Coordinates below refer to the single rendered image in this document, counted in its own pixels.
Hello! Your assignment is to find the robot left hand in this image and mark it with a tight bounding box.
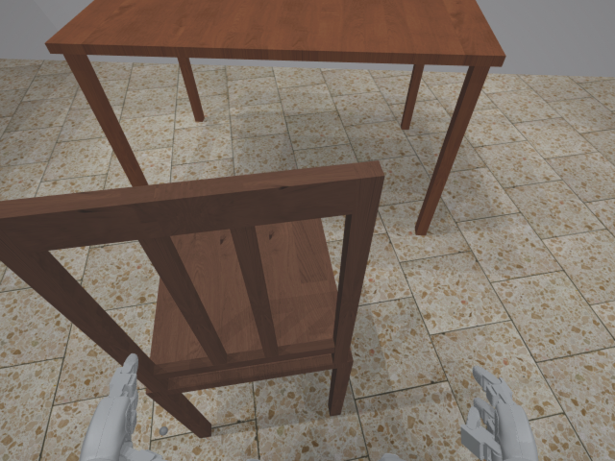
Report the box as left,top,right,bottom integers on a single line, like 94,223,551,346
79,353,168,461

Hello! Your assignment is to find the chair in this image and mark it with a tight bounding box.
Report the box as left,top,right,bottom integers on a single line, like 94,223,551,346
0,160,384,438

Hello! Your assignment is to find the robot right hand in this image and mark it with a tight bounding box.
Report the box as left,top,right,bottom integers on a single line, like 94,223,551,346
460,366,539,461

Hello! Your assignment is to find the table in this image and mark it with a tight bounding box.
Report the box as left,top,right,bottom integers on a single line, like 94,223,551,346
45,0,506,235

